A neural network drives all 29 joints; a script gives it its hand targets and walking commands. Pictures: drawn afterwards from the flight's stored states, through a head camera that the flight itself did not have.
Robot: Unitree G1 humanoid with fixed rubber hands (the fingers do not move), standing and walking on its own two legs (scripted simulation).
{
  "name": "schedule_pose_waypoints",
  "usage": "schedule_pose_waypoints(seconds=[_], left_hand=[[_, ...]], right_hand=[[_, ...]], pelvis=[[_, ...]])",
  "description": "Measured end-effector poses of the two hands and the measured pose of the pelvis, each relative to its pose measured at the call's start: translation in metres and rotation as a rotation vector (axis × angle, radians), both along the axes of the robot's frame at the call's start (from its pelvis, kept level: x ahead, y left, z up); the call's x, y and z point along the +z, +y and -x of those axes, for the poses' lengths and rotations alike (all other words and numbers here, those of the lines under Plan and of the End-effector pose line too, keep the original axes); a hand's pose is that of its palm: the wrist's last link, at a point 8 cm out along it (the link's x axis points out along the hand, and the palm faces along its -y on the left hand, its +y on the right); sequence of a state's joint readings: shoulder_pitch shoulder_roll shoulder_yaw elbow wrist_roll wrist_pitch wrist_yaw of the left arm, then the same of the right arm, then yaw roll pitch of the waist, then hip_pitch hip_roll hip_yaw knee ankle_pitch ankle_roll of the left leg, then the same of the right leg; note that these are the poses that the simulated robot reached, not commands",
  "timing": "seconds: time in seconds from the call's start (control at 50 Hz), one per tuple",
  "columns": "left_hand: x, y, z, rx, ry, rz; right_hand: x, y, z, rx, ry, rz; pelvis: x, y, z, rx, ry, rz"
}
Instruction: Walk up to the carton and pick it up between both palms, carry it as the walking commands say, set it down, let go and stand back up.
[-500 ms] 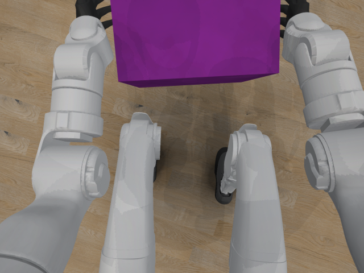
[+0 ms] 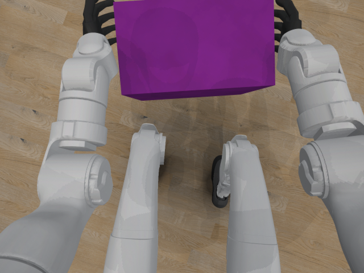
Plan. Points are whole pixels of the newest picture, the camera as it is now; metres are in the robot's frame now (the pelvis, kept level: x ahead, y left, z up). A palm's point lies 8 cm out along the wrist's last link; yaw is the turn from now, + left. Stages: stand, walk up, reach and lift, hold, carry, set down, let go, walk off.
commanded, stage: reach and lift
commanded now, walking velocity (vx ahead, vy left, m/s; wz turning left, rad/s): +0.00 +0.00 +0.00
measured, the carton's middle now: (192, 59) +0.51 +0.03 -0.12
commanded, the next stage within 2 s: none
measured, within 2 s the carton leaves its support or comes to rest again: neither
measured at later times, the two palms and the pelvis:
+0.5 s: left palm (78, 32) +0.47 +0.20 +0.04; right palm (313, 28) +0.50 -0.15 +0.03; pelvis +0.00 +0.00 +0.06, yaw +0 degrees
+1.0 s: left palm (47, 19) +0.45 +0.19 +0.11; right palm (354, 12) +0.48 -0.15 +0.11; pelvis +0.00 +0.00 +0.12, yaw +0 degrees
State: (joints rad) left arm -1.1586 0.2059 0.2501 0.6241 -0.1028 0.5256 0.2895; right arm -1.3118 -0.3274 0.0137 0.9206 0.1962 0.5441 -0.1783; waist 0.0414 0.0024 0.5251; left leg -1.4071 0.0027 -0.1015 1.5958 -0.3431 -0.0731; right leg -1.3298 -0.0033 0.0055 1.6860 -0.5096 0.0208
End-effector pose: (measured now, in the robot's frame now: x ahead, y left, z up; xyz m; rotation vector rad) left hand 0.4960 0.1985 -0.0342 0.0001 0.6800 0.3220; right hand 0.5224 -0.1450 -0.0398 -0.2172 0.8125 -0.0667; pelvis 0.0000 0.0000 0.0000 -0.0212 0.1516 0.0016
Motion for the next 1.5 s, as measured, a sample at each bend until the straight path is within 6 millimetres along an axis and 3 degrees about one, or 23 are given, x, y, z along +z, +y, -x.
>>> schedule_pose_waypoints(seconds=[0.88, 1.5], left_hand=[[0.125, -0.004, 0.044, 0.043, 0.024, -0.012], [0.221, -0.011, 0.060, 0.039, -0.016, -0.022]], right_hand=[[0.129, -0.001, 0.037, 0.009, -0.009, 0.014], [0.224, -0.007, 0.055, -0.012, -0.051, -0.002]], pelvis=[[0.109, -0.001, -0.006, 0.007, -0.155, -0.005], [0.164, -0.003, -0.010, 0.008, -0.300, -0.015]])
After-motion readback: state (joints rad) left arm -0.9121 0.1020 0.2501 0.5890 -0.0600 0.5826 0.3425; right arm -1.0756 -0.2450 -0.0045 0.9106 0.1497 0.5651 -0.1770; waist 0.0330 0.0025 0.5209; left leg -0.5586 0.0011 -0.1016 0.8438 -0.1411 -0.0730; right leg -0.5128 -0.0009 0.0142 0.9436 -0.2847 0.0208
